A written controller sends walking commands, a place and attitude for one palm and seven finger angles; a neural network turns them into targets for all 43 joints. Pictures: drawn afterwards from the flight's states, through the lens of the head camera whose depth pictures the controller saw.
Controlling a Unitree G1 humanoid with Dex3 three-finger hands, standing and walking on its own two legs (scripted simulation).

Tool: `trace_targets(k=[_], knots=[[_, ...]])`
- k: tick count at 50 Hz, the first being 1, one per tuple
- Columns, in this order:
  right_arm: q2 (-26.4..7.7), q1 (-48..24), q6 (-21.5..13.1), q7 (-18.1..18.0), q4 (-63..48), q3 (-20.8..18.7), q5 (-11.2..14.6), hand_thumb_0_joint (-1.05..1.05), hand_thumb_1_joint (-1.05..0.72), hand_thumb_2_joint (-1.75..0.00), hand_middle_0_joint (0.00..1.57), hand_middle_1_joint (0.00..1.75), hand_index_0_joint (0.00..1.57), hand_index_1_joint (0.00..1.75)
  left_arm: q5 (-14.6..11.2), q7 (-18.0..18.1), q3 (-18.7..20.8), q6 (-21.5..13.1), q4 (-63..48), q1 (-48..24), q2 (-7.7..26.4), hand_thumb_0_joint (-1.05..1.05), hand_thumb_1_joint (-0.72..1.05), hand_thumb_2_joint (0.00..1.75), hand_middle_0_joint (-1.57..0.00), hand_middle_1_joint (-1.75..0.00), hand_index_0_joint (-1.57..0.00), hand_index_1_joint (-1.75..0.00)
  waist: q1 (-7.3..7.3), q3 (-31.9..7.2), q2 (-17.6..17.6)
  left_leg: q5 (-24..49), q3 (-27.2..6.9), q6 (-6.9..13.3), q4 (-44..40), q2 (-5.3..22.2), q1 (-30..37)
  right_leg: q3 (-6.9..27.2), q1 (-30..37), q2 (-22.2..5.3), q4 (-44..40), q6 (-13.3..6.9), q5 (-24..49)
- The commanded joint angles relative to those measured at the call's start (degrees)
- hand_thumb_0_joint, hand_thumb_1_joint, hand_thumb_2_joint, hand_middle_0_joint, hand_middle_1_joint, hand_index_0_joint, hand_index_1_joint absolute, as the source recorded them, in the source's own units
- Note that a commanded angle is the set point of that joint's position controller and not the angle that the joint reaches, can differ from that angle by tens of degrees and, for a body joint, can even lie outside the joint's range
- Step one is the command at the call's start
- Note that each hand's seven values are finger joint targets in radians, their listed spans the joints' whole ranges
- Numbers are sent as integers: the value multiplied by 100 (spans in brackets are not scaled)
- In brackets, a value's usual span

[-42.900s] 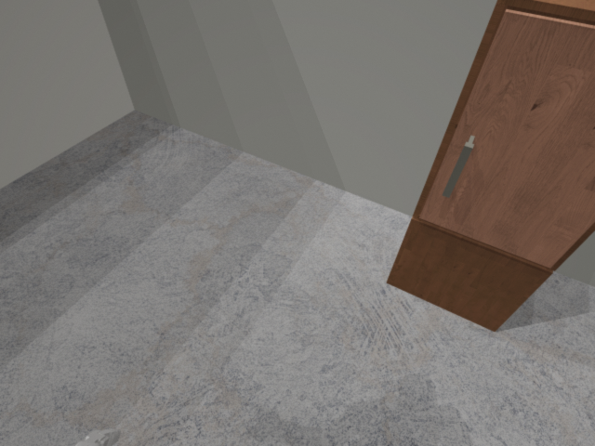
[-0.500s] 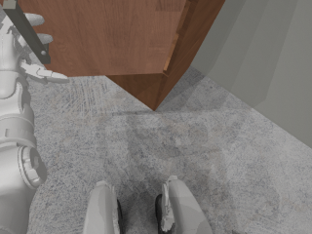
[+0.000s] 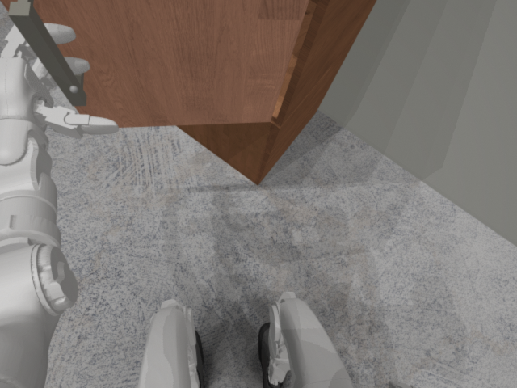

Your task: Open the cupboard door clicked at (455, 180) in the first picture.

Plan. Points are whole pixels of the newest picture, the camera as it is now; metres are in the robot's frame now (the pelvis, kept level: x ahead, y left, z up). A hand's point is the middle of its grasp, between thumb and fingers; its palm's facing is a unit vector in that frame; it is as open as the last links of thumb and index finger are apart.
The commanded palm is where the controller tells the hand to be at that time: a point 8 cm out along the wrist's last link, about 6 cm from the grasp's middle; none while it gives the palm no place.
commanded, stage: close the thumb around the handle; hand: left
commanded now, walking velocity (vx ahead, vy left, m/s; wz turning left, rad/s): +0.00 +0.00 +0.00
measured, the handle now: (56, 51) +0.58 +0.24 +0.05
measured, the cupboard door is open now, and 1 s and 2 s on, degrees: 43 49 90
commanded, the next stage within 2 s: pull the door open along its arc in 0.54 s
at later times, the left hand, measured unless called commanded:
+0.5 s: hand (76, 89) +0.53 +0.22 +0.03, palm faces +0.03 -1.00 -0.03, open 5.6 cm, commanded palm +0.51 +0.25 +0.04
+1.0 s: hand (82, 113) +0.49 +0.21 +0.03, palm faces +0.05 -1.00 -0.02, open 5.6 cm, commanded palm +0.44 +0.24 +0.04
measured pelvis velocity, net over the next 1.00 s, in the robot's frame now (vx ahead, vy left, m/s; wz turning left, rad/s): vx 0.01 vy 0.01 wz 0.00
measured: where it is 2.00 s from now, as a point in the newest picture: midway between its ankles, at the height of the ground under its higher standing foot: (232, 377)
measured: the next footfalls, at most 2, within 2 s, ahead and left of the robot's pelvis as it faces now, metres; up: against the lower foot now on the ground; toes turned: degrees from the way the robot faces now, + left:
none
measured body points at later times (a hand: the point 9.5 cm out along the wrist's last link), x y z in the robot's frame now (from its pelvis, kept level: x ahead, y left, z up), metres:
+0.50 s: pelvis +0.00 +0.00 +0.00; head +0.19 +0.04 +0.40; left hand +0.52 +0.27 +0.04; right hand +0.02 -0.27 -0.11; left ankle +0.04 +0.11 -0.59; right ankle +0.03 -0.12 -0.59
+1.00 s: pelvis +0.01 +0.01 +0.01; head +0.18 +0.03 +0.43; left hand +0.48 +0.26 +0.04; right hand +0.05 -0.25 -0.10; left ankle +0.04 +0.11 -0.59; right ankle +0.03 -0.12 -0.59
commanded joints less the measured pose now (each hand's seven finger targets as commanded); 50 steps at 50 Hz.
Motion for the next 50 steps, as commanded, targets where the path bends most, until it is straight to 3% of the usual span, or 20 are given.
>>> trace_targets(k=[1,4,8,11,13,17,18,21,24,27,28,29,32,33,34,37,41,44,46,50], knots=[[-1112,1166,-25,-104,-160,-371,-37,0,-90,-90,20,30,20,30,-95,79,91,-413,-1194,-2369,1439,0,0,52,-34,-125,-34,-125,-120,-3276,1042,2363,-534,24,-815,-244,3179,277,1031,282,-890,-72,1652],[-1085,1132,-38,-93,-180,-380,-44,0,-90,-90,20,30,20,30,-118,112,92,-465,-1258,-2294,1371,0,17,59,-35,-127,-35,-127,-87,-3413,1022,2386,-501,28,-805,-264,3161,303,1161,285,-902,-70,1712],[-1092,1136,-29,-99,-190,-358,-28,0,-90,-90,20,30,20,30,-73,103,142,-434,-934,-2196,1453,0,40,68,-36,-130,-36,-130,-121,-3156,792,2138,-465,49,-793,-271,2838,319,1196,294,-914,-54,1599],[-1108,1150,-36,-105,-192,-348,-32,0,-90,-90,20,30,20,30,-55,73,108,-447,-1019,-2352,1480,0,56,76,-38,-131,-38,-131,-128,-3260,971,2189,-493,37,-801,-263,2993,309,1077,290,-881,-67,1579],[-1119,1136,-36,-109,-205,-344,-37,0,-90,-90,20,30,20,30,-68,58,252,-473,-1098,-2343,1670,0,68,80,-38,-133,-38,-133,-62,-3376,962,2190,-498,34,-778,-260,2966,321,1158,300,-858,-71,1575],[-1113,1135,-58,-113,-169,-349,-34,0,-90,-90,20,30,20,30,-98,10,141,-467,-1037,-2434,1536,0,90,90,-40,-135,-40,-135,-140,-3329,1023,2151,-506,39,-750,-252,2988,317,1046,306,-870,-67,1543],[-1139,1160,-46,-128,-166,-349,-34,0,-90,-90,20,30,20,30,-108,7,229,-461,-1054,-2409,1655,0,90,90,-40,-135,-40,-135,-129,-3348,921,2187,-517,42,-754,-249,2971,319,1109,303,-869,-64,1580],[-1131,1179,-52,-127,-151,-352,-37,0,-90,-90,20,30,20,30,-112,-35,175,-436,-1062,-2432,1593,0,90,90,-40,-135,-40,-135,-131,-3452,1037,2317,-521,40,-738,-250,3048,311,1096,296,-840,-68,1677],[-1129,1171,-43,-128,-173,-358,-30,0,-90,-90,20,30,20,30,-132,-49,318,-404,-1159,-2303,1730,0,90,90,-40,-135,-40,-135,-35,-3548,1070,2401,-521,28,-741,-251,3086,302,1185,294,-827,-71,1728],[-1130,1146,-20,-147,-210,-319,-23,0,-90,-90,20,30,20,30,-139,15,467,-339,-1012,-2287,1911,0,90,90,-40,-135,-40,-135,-43,-3303,924,2263,-479,49,-725,-260,2776,322,1246,292,-822,-51,1690],[-1111,1135,-27,-139,-226,-323,-19,0,-90,-90,20,30,20,30,-127,30,357,-342,-1067,-2327,1772,0,90,90,-40,-135,-40,-135,-73,-3318,921,2229,-481,55,-740,-264,2806,327,1229,295,-842,-45,1657],[-1105,1134,-32,-132,-243,-321,-27,0,-90,-90,20,30,20,30,-108,62,414,-345,-1085,-2271,1822,0,90,90,-40,-135,-40,-135,-15,-3336,1022,2230,-461,45,-739,-264,2799,326,1249,289,-830,-52,1655],[-1110,1137,-29,-120,-257,-316,-27,0,-90,-90,20,30,20,30,-70,103,436,-350,-1022,-2205,1855,0,90,90,-40,-135,-40,-135,-43,-3296,915,2247,-473,49,-730,-254,2778,326,1229,302,-820,-50,1672],[-1086,1110,-43,-112,-241,-321,-31,0,-90,-90,20,30,20,30,-79,101,95,-351,-1059,-2449,1450,0,90,90,-40,-135,-40,-135,-184,-3250,898,2117,-490,50,-729,-255,2773,317,1095,302,-843,-39,1563],[-1056,1127,-59,-93,-248,-351,-32,0,-90,-90,20,30,20,30,-116,107,-10,-357,-1079,-2264,1194,0,90,90,-40,-135,-40,-135,-116,-3216,942,2103,-488,32,-777,-263,2876,297,1097,302,-876,-55,1530],[-1111,1120,-36,-73,-295,-380,-34,0,-90,-90,20,30,20,30,-124,141,147,-404,-1282,-1903,1352,0,90,90,-40,-135,-40,-135,64,-3531,1128,2343,-522,-21,-866,-250,3227,275,1101,286,-827,-88,1620],[-1065,1048,-5,-18,-366,-404,3,0,-90,-90,20,30,20,30,-177,123,25,-416,-1537,-1281,1082,0,90,90,-40,-135,-40,-135,188,-3570,1042,2520,-516,-42,-992,-258,3442,248,1256,284,-880,-93,1758],[-1016,950,2,5,-455,-445,62,0,-90,-90,20,30,20,30,-297,110,-63,-362,-1745,-598,812,0,90,90,-40,-135,-40,-135,249,-3455,649,2394,-398,-5,-1075,-305,3185,302,1687,286,-1003,-53,1936],[-995,891,0,25,-540,-465,100,0,-90,-90,20,30,20,30,-360,107,-107,-383,-2093,-115,676,0,90,90,-40,-135,-40,-135,379,-3525,677,2528,-374,-26,-1188,-320,3311,290,1855,279,-1026,-70,2067],[-905,718,-34,70,-680,-526,173,0,-90,-90,20,30,20,30,-563,134,-377,-368,-2654,1114,71,0,90,90,-40,-135,-40,-135,525,-3343,411,2664,-278,-36,-1354,-367,3351,293,2174,275,-1145,-63,2322]])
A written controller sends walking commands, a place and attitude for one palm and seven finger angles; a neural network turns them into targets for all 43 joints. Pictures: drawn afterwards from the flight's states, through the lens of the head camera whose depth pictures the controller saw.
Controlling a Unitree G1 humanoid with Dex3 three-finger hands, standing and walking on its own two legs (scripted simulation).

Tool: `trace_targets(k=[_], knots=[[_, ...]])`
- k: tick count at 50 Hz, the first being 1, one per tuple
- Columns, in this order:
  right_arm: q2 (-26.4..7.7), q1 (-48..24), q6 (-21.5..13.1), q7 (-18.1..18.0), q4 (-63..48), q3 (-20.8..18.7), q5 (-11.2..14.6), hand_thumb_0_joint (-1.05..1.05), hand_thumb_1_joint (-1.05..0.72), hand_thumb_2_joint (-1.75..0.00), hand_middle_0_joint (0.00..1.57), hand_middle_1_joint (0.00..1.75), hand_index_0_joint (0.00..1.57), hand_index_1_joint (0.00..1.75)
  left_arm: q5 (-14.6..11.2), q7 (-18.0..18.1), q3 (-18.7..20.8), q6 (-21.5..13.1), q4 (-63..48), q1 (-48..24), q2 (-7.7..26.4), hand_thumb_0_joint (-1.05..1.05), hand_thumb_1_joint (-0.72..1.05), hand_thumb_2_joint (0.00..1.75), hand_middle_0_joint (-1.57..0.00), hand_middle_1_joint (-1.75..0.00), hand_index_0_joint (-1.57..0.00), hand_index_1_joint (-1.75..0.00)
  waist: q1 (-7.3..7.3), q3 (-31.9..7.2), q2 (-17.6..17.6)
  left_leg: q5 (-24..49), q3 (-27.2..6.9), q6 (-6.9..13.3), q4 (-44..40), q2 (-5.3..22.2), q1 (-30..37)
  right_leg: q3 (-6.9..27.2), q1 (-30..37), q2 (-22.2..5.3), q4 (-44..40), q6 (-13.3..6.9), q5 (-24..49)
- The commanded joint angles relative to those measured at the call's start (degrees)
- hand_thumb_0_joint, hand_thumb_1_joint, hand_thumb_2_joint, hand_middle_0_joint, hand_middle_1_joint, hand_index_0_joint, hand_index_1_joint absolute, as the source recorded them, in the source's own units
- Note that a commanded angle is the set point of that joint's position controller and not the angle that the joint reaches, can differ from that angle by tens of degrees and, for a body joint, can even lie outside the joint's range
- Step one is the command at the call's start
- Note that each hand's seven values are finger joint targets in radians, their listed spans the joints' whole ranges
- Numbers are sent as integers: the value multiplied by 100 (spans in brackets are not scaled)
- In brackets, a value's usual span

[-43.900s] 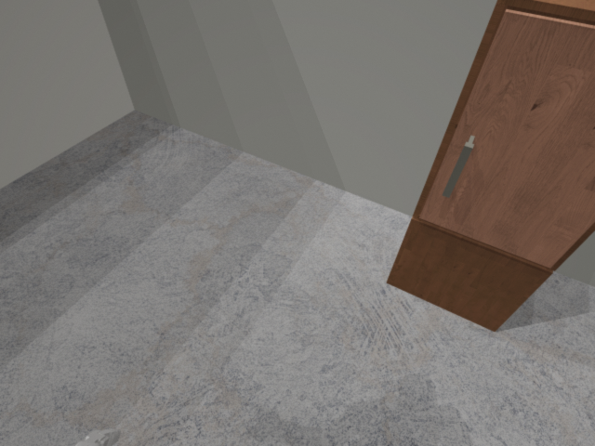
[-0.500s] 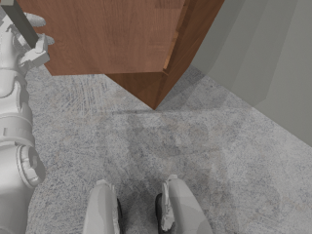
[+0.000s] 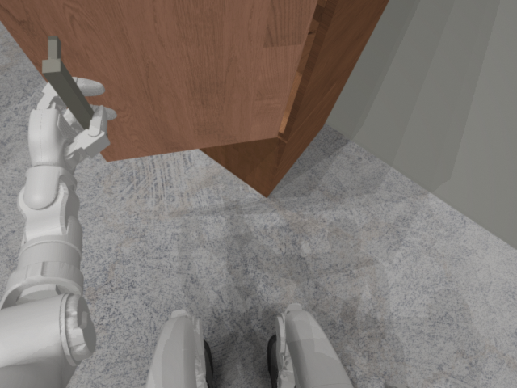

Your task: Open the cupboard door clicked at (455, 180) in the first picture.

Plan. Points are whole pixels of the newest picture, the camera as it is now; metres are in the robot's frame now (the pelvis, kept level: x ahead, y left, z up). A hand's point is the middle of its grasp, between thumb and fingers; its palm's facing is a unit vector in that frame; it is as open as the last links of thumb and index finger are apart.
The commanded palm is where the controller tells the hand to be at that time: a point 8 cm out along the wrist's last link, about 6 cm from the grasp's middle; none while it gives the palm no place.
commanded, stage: pull the door open along its arc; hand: left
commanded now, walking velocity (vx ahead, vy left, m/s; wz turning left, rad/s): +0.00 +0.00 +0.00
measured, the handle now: (80, 97) +0.53 +0.23 +0.03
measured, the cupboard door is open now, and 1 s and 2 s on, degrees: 49 90 88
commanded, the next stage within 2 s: open thumb and fingers to let go in 0.60 s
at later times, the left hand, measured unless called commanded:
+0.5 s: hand (182, 238) +0.32 +0.09 +0.03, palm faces +0.41 -0.91 +0.01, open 5.9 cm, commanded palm +0.23 +0.14 +0.02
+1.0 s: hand (214, 256) +0.30 +0.05 +0.03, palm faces +0.46 -0.89 -0.05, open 7.9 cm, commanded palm +0.24 +0.09 +0.02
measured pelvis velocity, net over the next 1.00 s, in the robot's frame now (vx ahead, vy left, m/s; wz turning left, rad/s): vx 0.02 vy -0.07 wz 0.10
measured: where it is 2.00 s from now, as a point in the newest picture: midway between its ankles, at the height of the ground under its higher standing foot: outside the picture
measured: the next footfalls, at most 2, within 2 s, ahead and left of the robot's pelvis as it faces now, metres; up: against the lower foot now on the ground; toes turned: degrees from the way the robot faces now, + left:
none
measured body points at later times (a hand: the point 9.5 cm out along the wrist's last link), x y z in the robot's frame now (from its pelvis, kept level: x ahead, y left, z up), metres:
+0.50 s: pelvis +0.02 -0.02 +0.02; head +0.13 -0.01 +0.46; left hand +0.29 +0.13 +0.03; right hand +0.22 -0.22 -0.09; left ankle +0.03 +0.10 -0.60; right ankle +0.02 -0.13 -0.60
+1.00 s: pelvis +0.02 -0.07 +0.02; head +0.13 -0.08 +0.45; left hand +0.27 +0.09 +0.03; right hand +0.21 -0.28 -0.11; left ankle +0.03 +0.10 -0.60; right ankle +0.02 -0.13 -0.60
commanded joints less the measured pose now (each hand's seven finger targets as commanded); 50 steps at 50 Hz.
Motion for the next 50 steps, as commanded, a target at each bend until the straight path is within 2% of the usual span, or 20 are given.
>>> trace_targets(k=[1,4,5,6,7,8,10,11,15,19,22,26,28,30,34,35,39,43,47,50], knots=[[-1004,588,-149,-60,-574,-463,64,0,-90,-90,20,30,20,30,-224,-44,-215,-401,-1805,-80,708,0,90,90,-40,-135,-40,-135,364,-3203,423,2807,-460,-86,-1056,-332,2974,74,1841,263,-882,-130,2395],[-923,418,-215,-17,-683,-511,106,0,-90,-90,20,30,20,30,-370,53,-549,-426,-2339,839,114,0,90,90,-40,-135,-40,-135,439,-2970,254,2808,-389,-101,-1166,-362,2953,51,2010,257,-966,-114,2474],[-835,353,-268,-39,-755,-523,75,0,-90,-90,20,30,20,30,-686,574,-201,-475,-2711,1089,-193,0,90,90,-40,-135,-40,-135,693,-2911,487,3003,-347,-157,-1227,-354,3080,8,1980,239,-954,-121,2487],[-782,274,-302,-2,-770,-515,49,0,-90,-90,20,30,20,30,-634,915,-547,-498,-2851,1459,-612,0,90,90,-40,-135,-40,-135,666,-2854,492,3055,-345,-212,-1277,-324,3194,-32,1896,239,-954,-107,2406],[-750,231,-323,33,-773,-529,33,0,-90,-90,20,30,20,30,-632,1178,-777,-521,-2968,1709,-952,0,90,90,-40,-135,-40,-135,599,-2691,244,3074,-341,-213,-1281,-310,3200,-62,1896,233,-983,-95,2436],[-733,182,-335,47,-791,-546,-1,0,-90,-90,20,30,20,30,-603,1534,-728,-561,-3136,1945,-1045,0,90,90,-40,-135,-40,-135,676,-2611,89,2999,-332,-240,-1315,-301,3102,-68,1966,221,-960,-94,2376],[-659,105,-361,103,-870,-548,-94,0,-90,-90,20,30,20,30,-354,2238,-880,-688,-3601,2430,-1254,0,90,90,-40,-135,-40,-135,812,-2575,122,3147,-297,-264,-1335,-318,3102,-57,2150,209,-899,-126,2506],[-604,50,-354,149,-898,-542,-142,0,-90,-90,20,30,20,30,-137,2530,-1177,-758,-3810,2640,-1507,0,90,90,-40,-135,-40,-135,818,-2611,271,3295,-253,-276,-1324,-331,3173,-31,2180,189,-872,-133,2630],[-492,-191,-343,242,-1043,-550,-290,0,-90,-90,20,30,20,30,590,3602,-1662,-902,-4190,3591,-1931,0,90,90,-40,-135,-40,-135,927,-2442,-180,3172,-259,-266,-1300,-362,2963,-20,2394,169,-808,-171,2719],[-309,-550,-432,220,-1062,-505,-359,0,-90,-90,20,30,20,30,1087,4393,-2142,-956,-4356,3957,-2473,0,90,90,-40,-135,-40,-135,952,-2321,-295,2513,-206,-263,-1316,-468,2730,18,2506,123,-867,-170,2531],[-171,-694,-556,142,-1100,-460,-402,0,-90,-90,20,30,20,30,1370,4497,-2475,-917,-4590,4748,-2699,0,90,90,-40,-135,-40,-135,1048,-2424,-413,2469,-165,-254,-1330,-522,2756,37,2741,116,-935,-190,2659],[-19,-916,-718,45,-1148,-404,-389,0,-90,-90,20,30,20,30,1414,4392,-2883,-789,-5074,5760,-2945,0,90,90,-40,-135,-40,-135,1098,-2290,-561,2251,-87,-231,-1355,-591,2671,145,3077,90,-1158,-174,2846],[17,-1005,-827,-6,-1087,-366,-409,0,-90,-90,20,30,20,30,1468,4422,-3231,-739,-5172,5316,-3175,0,90,90,-40,-135,-40,-135,913,-2074,-591,2001,-119,-208,-1271,-610,2588,195,2907,36,-1228,-119,2761],[39,-1059,-939,-78,-991,-347,-436,0,-90,-90,20,30,20,30,1613,4513,-3273,-707,-5082,4942,-3159,0,90,90,-40,-135,-40,-135,807,-1836,-665,1785,-197,-198,-1143,-608,2379,283,2709,15,-1243,-103,2565],[55,-1152,-1158,-107,-761,-310,-477,0,-90,-90,20,30,20,30,1679,4632,-3537,-723,-4752,4302,-3482,0,90,90,-40,-135,-40,-135,666,-1837,-586,1538,-243,-216,-922,-637,2213,390,2464,-84,-1234,-42,2443],[41,-1103,-1208,-130,-702,-307,-488,0,-90,-90,20,30,20,30,1724,4676,-3663,-736,-4767,3752,-3528,0,90,90,-40,-135,-40,-135,512,-1758,-647,1473,-275,-202,-825,-630,2104,472,2392,-112,-1267,-25,2427],[22,-1070,-1260,-165,-705,-380,-482,0,-90,-90,20,30,20,30,1610,4592,-3323,-794,-4627,4092,-3195,0,62,78,-38,-132,-38,-132,711,-2221,-743,1435,-244,-239,-763,-672,1866,842,3005,-290,-1348,65,2827],[17,-943,-1222,-175,-760,-428,-450,0,-90,-90,20,30,20,30,1514,4469,-3323,-725,-4896,4274,-3115,0,34,66,-36,-129,-36,-129,726,-2571,-860,1583,-212,-246,-778,-667,1808,1042,3578,-410,-1371,151,3620],[-5,-939,-1198,-207,-729,-450,-417,0,-90,-90,20,30,20,30,1388,4343,-3258,-685,-4870,4306,-3023,0,6,54,-34,-126,-34,-126,680,-2333,-1075,1388,-251,-251,-750,-663,1559,1187,3660,-473,-1481,195,3539],[-44,-1002,-1219,-222,-688,-453,-419,0,-90,-90,20,30,20,30,1363,4299,-3313,-756,-4794,4052,-3047,0,-15,45,-32,-124,-32,-124,627,-2013,-1068,1121,-305,-228,-701,-661,1398,1182,3334,-439,-1545,152,2805]])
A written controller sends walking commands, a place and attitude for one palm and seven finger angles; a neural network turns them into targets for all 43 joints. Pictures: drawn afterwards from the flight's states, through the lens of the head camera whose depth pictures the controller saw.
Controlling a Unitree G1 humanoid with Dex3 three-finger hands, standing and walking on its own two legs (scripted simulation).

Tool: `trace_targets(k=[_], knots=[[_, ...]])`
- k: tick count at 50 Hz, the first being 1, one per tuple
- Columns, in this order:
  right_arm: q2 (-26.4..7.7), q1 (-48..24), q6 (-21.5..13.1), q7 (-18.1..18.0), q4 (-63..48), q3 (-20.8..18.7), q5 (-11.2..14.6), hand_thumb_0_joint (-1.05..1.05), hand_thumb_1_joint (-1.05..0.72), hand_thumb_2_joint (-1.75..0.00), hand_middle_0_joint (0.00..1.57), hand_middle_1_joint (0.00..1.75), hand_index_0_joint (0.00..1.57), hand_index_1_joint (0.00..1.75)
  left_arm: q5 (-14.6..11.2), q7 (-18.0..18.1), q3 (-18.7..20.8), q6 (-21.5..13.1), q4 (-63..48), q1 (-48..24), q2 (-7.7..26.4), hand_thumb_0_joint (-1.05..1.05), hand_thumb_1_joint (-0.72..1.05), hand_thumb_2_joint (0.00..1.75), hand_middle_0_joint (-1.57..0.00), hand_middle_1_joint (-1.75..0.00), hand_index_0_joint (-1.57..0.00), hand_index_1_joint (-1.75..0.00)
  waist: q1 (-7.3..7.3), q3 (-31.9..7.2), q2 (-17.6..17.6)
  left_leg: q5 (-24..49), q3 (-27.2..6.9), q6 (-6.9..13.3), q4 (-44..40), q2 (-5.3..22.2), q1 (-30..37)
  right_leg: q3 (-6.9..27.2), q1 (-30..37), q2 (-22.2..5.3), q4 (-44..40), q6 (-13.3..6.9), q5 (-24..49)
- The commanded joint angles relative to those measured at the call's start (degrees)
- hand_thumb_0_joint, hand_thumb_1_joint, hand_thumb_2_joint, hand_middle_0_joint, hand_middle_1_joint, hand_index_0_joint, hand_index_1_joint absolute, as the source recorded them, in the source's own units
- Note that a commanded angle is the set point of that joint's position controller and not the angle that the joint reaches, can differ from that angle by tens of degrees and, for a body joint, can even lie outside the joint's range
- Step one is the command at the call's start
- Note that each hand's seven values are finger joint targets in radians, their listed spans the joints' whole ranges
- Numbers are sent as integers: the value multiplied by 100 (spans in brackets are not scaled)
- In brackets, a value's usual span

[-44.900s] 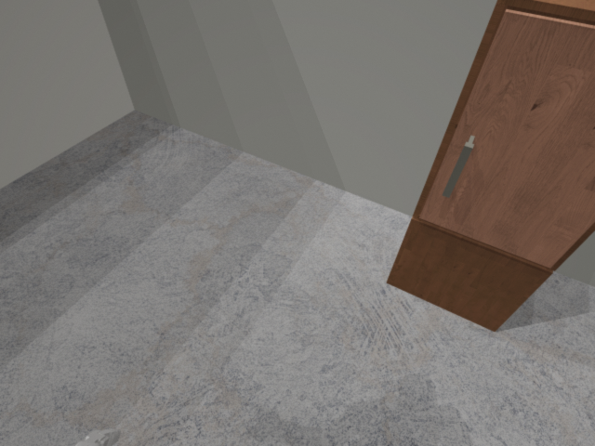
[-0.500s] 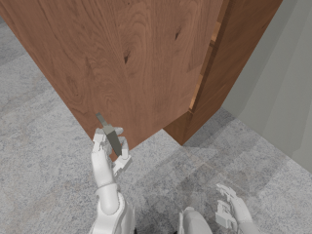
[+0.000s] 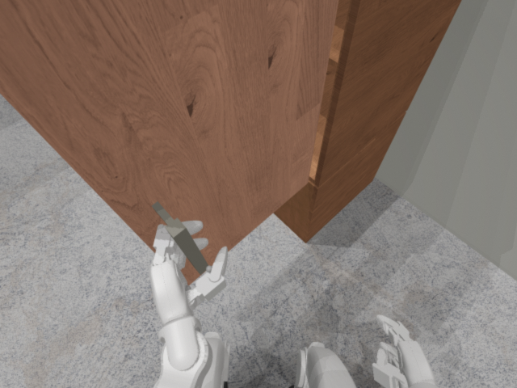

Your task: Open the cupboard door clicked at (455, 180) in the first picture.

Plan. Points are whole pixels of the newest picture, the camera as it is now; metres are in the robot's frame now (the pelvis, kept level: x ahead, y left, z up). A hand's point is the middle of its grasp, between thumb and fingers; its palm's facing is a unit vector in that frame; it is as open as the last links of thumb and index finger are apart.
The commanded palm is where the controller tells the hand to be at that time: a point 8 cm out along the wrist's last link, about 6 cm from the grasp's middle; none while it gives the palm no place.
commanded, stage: open thumb and fingers to let go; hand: left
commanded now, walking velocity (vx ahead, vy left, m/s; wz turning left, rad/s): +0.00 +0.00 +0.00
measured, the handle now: (182, 241) +0.33 +0.13 +0.02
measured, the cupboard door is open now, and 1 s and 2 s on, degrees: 90 88 88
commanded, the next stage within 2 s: slide the hand sideways off the handle in 0.52 s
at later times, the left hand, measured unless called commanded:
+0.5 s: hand (199, 276) +0.28 +0.10 +0.01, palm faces +0.30 -0.95 +0.00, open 15.1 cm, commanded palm +0.24 +0.14 +0.01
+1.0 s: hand (189, 294) +0.25 +0.11 +0.02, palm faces -0.09 -0.99 +0.08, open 16.5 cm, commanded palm +0.22 +0.16 +0.01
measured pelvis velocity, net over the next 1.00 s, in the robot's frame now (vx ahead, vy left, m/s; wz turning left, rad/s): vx -0.01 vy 0.08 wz -0.08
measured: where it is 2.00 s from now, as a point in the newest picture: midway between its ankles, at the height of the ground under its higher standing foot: outside the picture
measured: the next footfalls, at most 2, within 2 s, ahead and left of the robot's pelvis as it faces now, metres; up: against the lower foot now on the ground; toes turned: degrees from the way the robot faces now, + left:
none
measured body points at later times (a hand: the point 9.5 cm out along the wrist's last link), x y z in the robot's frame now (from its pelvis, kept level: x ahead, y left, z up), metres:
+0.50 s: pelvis -0.02 +0.04 -0.01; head +0.07 +0.04 +0.43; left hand +0.26 +0.15 +0.01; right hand +0.15 -0.18 -0.12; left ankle +0.03 +0.18 -0.62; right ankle +0.00 -0.06 -0.62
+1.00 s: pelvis -0.01 +0.08 -0.01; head +0.08 +0.08 +0.43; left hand +0.25 +0.16 +0.02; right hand +0.16 -0.15 -0.10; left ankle +0.03 +0.18 -0.62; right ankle +0.00 -0.06 -0.62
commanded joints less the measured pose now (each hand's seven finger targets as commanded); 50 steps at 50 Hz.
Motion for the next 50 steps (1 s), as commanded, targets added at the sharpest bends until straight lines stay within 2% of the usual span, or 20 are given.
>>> trace_targets(k=[1,5,7,15,18,23,25,28,31,32,33,34,36,38,39,40,43,44,46,50], knots=[[-354,-113,-280,-77,-731,-106,10,0,-90,-90,20,30,20,30,28,-44,-72,-503,-1067,-717,29,0,-22,42,-32,-123,-32,-123,-254,-1792,-967,913,121,316,-116,-302,157,1424,2251,-290,-1629,704,2994],[-370,-167,-304,-69,-784,-121,-3,0,-90,-90,20,30,20,30,3,15,78,-563,-943,-451,87,0,-50,30,-30,-120,-30,-120,-129,-1813,-911,910,101,317,-137,-329,136,1427,2248,-251,-1617,661,2831],[-351,-175,-312,-64,-780,-129,3,0,-90,-90,20,30,20,30,-13,66,148,-564,-941,-450,107,0,-50,30,-30,-120,-30,-120,-108,-1856,-869,862,130,305,-141,-347,140,1472,2252,-277,-1635,679,2752],[-397,-174,-374,-85,-844,-104,-13,0,-90,-90,20,30,20,30,222,215,-278,-496,-1106,-714,-192,0,-50,30,-23,-80,-23,-80,-206,-1663,-611,838,146,389,-332,-323,656,922,1531,-25,-1557,505,1862],[-418,-224,-408,-101,-777,-88,-29,0,-90,-90,20,30,20,30,274,295,-327,-518,-1000,-1180,-213,0,-50,30,-21,-65,-21,-65,-289,-1560,-582,598,138,408,-305,-322,690,830,1174,20,-1553,479,1289],[-418,-249,-404,-93,-842,-54,-72,0,-90,-90,20,30,20,30,392,472,-273,-407,-860,-1205,-250,0,-50,30,-17,-40,-17,-40,-149,-1746,-393,693,115,396,-465,-332,900,530,1043,124,-1348,391,1247],[-428,-260,-386,-104,-863,-38,-65,0,-90,-90,20,30,20,30,412,524,-259,-328,-798,-1312,-260,0,-50,30,-15,-30,-15,-30,-170,-1711,-359,696,76,394,-519,-311,974,432,940,156,-1314,373,1206],[-429,-330,-341,-60,-855,2,-68,0,-90,-90,20,30,20,30,391,598,-407,-194,-760,-1531,-511,0,-50,30,-15,-30,-15,-30,-162,-1697,-102,685,53,368,-625,-318,1134,290,771,183,-1222,340,1163],[-437,-366,-312,-46,-865,11,-73,0,-90,-90,20,30,20,30,404,659,-422,-55,-625,-1578,-609,0,-50,30,-15,-30,-15,-30,-157,-1747,-181,721,0,354,-692,-298,1212,214,726,215,-1168,323,1158],[-702,74,-224,0,-824,-45,-50,0,-90,-90,20,30,20,30,1122,-473,-1663,-264,-856,-1631,131,0,-50,30,-15,-30,-15,-30,-743,-1555,-246,777,29,426,-448,-239,1309,377,457,97,-1161,333,1401],[-624,69,-166,9,-958,-85,-3,0,-90,-90,20,30,20,30,879,-1072,-1307,-472,-1146,-1816,377,0,-50,30,-15,-30,-15,-30,-497,-1796,-45,880,24,453,-414,-270,1269,412,668,80,-1090,268,1571],[-644,38,-121,-6,-1016,-99,18,0,-90,-90,20,30,20,30,770,-1449,-1200,-591,-1266,-1737,582,0,-50,30,-15,-30,-15,-30,-377,-2081,-6,1006,18,457,-407,-282,1367,454,814,92,-1006,237,1744],[-670,-20,-94,-6,-1205,-90,113,0,-90,-90,20,30,20,30,470,-2139,-1397,-651,-1521,-1564,519,0,-50,30,-15,-30,-15,-30,-412,-2120,149,1078,-60,448,-421,-257,1603,404,595,100,-918,228,1695],[-668,-81,-118,-9,-1402,-66,251,0,-90,-90,20,30,20,30,-130,-2558,-1461,-569,-1643,-1214,175,0,-50,30,-15,-30,-15,-30,-373,-1882,153,832,-125,429,-568,-252,1667,333,511,142,-1008,229,1347],[-673,-102,-134,-20,-1478,-46,307,0,-90,-90,20,30,20,30,-418,-2625,-1478,-460,-1638,-1127,-40,0,-50,30,-15,-30,-15,-30,-394,-1728,54,667,-178,421,-667,-246,1657,266,466,165,-1037,243,1188],[-682,-131,-145,-22,-1562,-32,360,0,-90,-90,20,30,20,30,-661,-2623,-1402,-352,-1710,-953,-155,0,-50,30,-15,-30,-15,-30,-313,-1669,83,601,-247,404,-787,-240,1683,213,454,184,-1016,233,1093],[-722,-98,-99,11,-1700,-46,387,0,-90,-90,20,30,20,30,-842,-2376,-1150,-106,-1786,-320,-146,0,-50,30,-15,-30,-15,-30,-230,-1567,-206,621,-335,371,-891,-228,1602,122,443,206,-924,272,1135],[-725,-63,-78,22,-1723,-53,370,0,-90,-90,20,30,20,30,-722,-2250,-1117,-92,-1839,-271,-58,0,-50,30,-15,-30,-15,-30,-261,-1508,-370,652,-352,374,-861,-221,1514,116,420,201,-877,282,1151],[-692,-34,-53,57,-1793,-79,298,0,-90,-90,20,30,20,30,-389,-2009,-975,-180,-2110,-66,254,0,-50,30,-15,-30,-15,-30,-139,-1791,-242,982,-293,360,-714,-241,1485,184,407,177,-719,264,1278],[-646,-39,40,142,-1871,-71,239,0,-90,-90,20,30,20,30,216,-1726,-940,-307,-2176,400,532,0,-50,30,-15,-30,-15,-30,-39,-1679,-133,1069,-239,335,-579,-252,1232,247,319,179,-560,222,1250]])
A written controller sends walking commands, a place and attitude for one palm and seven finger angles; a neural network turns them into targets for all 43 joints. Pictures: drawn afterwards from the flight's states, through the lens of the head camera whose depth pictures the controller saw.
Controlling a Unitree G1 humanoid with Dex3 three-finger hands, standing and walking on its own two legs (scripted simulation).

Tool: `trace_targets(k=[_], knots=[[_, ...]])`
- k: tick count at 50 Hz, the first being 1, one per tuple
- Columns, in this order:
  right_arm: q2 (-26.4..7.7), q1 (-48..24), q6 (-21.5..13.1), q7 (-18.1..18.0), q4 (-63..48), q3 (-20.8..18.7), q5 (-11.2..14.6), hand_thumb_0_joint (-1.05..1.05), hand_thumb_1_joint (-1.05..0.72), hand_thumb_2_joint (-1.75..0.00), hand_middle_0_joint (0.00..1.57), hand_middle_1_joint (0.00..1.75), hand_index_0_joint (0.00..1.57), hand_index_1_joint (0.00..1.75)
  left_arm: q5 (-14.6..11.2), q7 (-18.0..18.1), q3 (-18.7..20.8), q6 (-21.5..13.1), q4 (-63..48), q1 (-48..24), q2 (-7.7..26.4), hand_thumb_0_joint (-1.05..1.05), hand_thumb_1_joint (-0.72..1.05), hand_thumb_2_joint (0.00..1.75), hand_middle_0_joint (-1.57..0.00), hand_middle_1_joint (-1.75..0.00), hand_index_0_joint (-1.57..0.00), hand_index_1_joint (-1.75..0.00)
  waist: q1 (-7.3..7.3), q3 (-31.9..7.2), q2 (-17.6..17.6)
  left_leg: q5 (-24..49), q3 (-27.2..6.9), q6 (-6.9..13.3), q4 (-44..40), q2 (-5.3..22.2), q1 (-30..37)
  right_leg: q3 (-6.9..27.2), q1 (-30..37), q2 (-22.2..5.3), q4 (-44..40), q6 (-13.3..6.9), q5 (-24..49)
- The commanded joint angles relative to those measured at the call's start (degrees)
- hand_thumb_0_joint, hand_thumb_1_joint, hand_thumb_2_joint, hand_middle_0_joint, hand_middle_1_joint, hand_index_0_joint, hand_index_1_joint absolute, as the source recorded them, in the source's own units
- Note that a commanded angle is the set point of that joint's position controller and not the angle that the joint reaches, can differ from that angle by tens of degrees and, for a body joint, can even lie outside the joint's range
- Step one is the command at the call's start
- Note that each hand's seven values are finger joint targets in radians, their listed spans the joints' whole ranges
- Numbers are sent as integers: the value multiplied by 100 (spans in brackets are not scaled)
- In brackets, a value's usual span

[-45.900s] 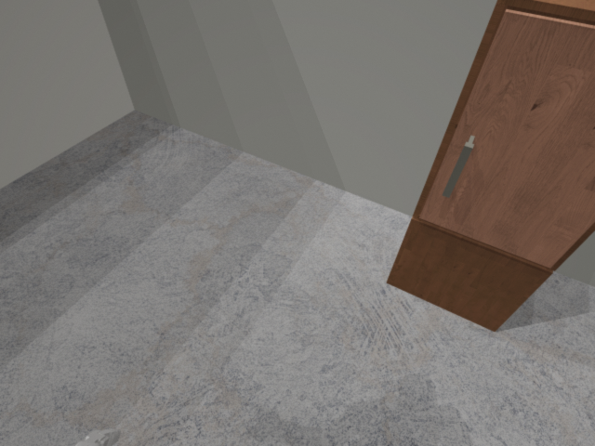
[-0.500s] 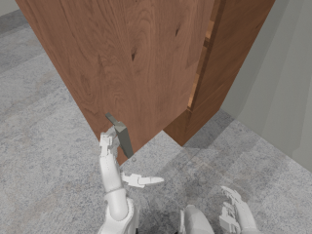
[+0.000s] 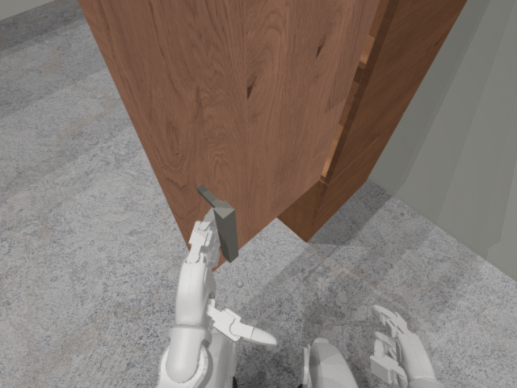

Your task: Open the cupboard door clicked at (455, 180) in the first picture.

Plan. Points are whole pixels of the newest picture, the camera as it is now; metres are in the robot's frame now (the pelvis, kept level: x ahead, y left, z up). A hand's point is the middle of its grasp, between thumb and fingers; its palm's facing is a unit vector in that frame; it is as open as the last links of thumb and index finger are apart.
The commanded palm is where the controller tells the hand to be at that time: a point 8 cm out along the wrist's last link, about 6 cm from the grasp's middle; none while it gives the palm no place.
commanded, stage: slide the hand sideways off the handle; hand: left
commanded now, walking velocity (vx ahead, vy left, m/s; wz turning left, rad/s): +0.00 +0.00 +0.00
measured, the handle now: (219, 226) +0.35 +0.08 +0.03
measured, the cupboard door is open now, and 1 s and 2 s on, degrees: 88 88 88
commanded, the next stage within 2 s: draw the hand back to the body in 0.82 s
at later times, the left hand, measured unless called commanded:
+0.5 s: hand (215, 310) +0.23 +0.08 +0.02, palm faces +0.00 -1.00 -0.01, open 16.4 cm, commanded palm +0.20 +0.13 +0.02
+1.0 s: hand (179, 337) +0.19 +0.12 +0.02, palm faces +0.00 -1.00 -0.01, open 16.3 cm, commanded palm +0.16 +0.17 +0.04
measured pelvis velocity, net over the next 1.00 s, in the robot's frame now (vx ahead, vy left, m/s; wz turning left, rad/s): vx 0.00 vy -0.03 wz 0.00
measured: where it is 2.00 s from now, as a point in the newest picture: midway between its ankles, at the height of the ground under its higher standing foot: outside the picture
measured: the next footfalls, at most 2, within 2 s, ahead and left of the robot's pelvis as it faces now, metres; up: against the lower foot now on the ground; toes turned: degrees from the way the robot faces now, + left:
none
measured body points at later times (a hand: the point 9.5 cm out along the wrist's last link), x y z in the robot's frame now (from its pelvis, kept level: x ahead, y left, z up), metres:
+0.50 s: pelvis +0.01 -0.02 -0.01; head +0.13 -0.02 +0.42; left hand +0.22 +0.13 +0.02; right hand +0.23 -0.23 -0.10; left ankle +0.04 +0.10 -0.60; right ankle +0.02 -0.14 -0.60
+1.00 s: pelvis +0.00 -0.03 -0.02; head +0.10 -0.02 +0.41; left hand +0.19 +0.17 +0.03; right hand +0.22 -0.26 -0.10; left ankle +0.04 +0.10 -0.60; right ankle +0.02 -0.14 -0.60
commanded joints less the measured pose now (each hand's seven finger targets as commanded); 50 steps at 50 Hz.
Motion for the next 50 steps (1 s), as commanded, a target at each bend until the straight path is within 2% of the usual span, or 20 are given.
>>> trace_targets(k=[1,3,6,10,14,19,20,21,23,25,28,33,36,37,39,40,41,46,47,50], knots=[[-576,-333,-175,10,-992,-234,-45,0,-90,-90,20,30,20,30,534,144,-257,-550,-1420,96,68,0,-50,30,-15,-30,-15,-30,18,-1676,-125,1296,-478,-223,-1176,-24,1624,-248,503,243,-692,-440,1019],[-565,-330,-140,22,-1061,-214,-26,0,-90,-90,20,30,20,30,437,81,-303,-542,-1518,316,20,0,-50,30,-15,-30,-15,-30,9,-1531,-40,1184,-454,-235,-1233,-37,1626,-256,563,254,-762,-446,986],[-574,-328,-98,-11,-1150,-207,7,0,-90,-90,20,30,20,30,232,-79,-168,-473,-1782,673,132,0,-50,30,-15,-30,-15,-30,58,-1606,-43,1202,-431,-227,-1253,-43,1671,-250,695,278,-806,-437,1047],[-550,-287,-118,-109,-1161,-194,16,0,-90,-90,20,30,20,30,19,-247,28,-516,-2128,787,338,0,-50,30,-15,-30,-15,-30,-35,-1562,-267,1318,-425,-169,-1099,-52,1506,-235,804,314,-796,-403,1232],[-550,-300,-205,-161,-1072,-188,9,0,-90,-90,20,30,20,30,-85,-451,46,-718,-2193,816,387,0,-50,30,-15,-30,-15,-30,-123,-1454,-230,1218,-390,-142,-920,-73,1348,-218,643,303,-765,-364,1205],[-561,-267,-236,-193,-1104,-213,15,0,-90,-90,20,30,20,30,-253,-808,357,-716,-2134,1403,639,0,-50,30,-15,-30,-15,-30,-7,-1608,-228,1353,-300,-120,-792,-106,1186,-155,865,306,-713,-368,1473],[-561,-305,-223,-212,-1107,-231,23,0,-90,-90,20,30,20,30,-285,-860,554,-682,-2216,1546,797,0,-50,30,-15,-30,-15,-30,96,-1728,-120,1513,-299,-120,-776,-103,1199,-150,932,315,-648,-393,1578],[-563,-309,-217,-217,-1143,-234,27,0,-90,-90,20,30,20,30,-337,-937,512,-640,-2265,1612,740,0,-50,30,-15,-30,-15,-30,73,-1789,-138,1562,-257,-109,-740,-113,1242,-128,969,302,-665,-369,1701],[-545,-279,-206,-244,-1126,-246,50,0,-90,-90,20,30,20,30,-491,-1048,768,-564,-2365,1708,909,0,-50,30,-15,-30,-15,-30,72,-1779,-265,1545,-212,-96,-692,-122,1158,-72,1163,310,-735,-345,1854],[-528,-312,-197,-300,-1125,-268,63,0,-90,-90,20,30,20,30,-597,-1130,1040,-532,-2422,1878,1066,0,-50,30,-15,-30,-15,-30,151,-1821,-283,1626,-208,-85,-648,-126,1044,-41,1316,329,-717,-350,1956],[-510,-322,-244,-344,-1043,-284,86,0,-90,-90,20,30,20,30,-800,-1293,1168,-612,-2481,1907,1058,0,-50,30,-15,-30,-15,-30,50,-1709,-393,1515,-162,-76,-520,-126,905,28,1336,312,-790,-285,2032],[-535,-352,-358,-432,-882,-329,107,0,-90,-90,20,30,20,30,-1058,-1677,1440,-834,-2338,2029,1182,0,-50,30,-15,-30,-15,-30,-10,-1584,-453,1369,-158,-85,-287,-102,586,193,1307,280,-787,-230,2027],[-556,-418,-387,-470,-870,-374,137,0,-90,-90,20,30,20,30,-1216,-1942,1696,-858,-2356,2231,1375,0,-50,30,-15,-30,-15,-30,91,-1645,-307,1405,-153,-88,-258,-95,544,252,1342,263,-753,-239,2024],[-553,-435,-396,-464,-906,-384,140,0,-90,-90,20,30,20,30,-1254,-2041,1662,-845,-2382,2417,1329,0,-50,30,-15,-30,-15,-30,128,-1681,-175,1417,-139,-90,-292,-102,600,244,1356,264,-738,-249,2010],[-556,-458,-385,-479,-914,-403,164,0,-90,-90,20,30,20,30,-1357,-2157,1785,-773,-2407,2513,1393,0,-50,30,-15,-30,-15,-30,122,-1663,-236,1394,-134,-80,-288,-101,570,270,1377,255,-771,-226,2013],[-567,-472,-377,-506,-903,-403,174,0,-90,-90,20,30,20,30,-1391,-2175,1813,-743,-2418,2372,1437,0,-50,30,-15,-30,-15,-30,74,-1590,-355,1348,-169,-61,-269,-87,515,275,1331,279,-796,-229,1876],[-576,-481,-416,-517,-917,-393,168,0,-90,-90,20,30,20,30,-1420,-2200,1733,-757,-2542,2196,1377,0,-50,30,-15,-30,-15,-30,28,-1588,-276,1294,-161,-59,-206,-95,481,318,1271,248,-792,-201,1846],[-603,-495,-487,-552,-893,-390,161,0,-90,-90,20,30,20,30,-1473,-2162,1798,-778,-2530,2043,1408,0,-50,30,-15,-30,-15,-30,8,-1414,-305,972,-194,-53,-180,-75,368,270,943,300,-821,-245,1088],[-613,-457,-488,-560,-932,-392,170,0,-90,-90,20,30,20,30,-1510,-2142,1959,-798,-2895,2004,1619,0,-50,30,-15,-30,-15,-30,108,-1624,-127,1013,-189,-55,-259,-70,493,290,1051,303,-847,-273,1030],[-621,-359,-427,-600,-1091,-385,211,0,-90,-90,20,30,20,30,-1517,-2059,2114,-609,-3625,2124,1935,0,-50,30,-15,-30,-15,-30,240,-1916,243,1202,-195,-33,-704,-62,1104,145,1364,360,-995,-329,1081]])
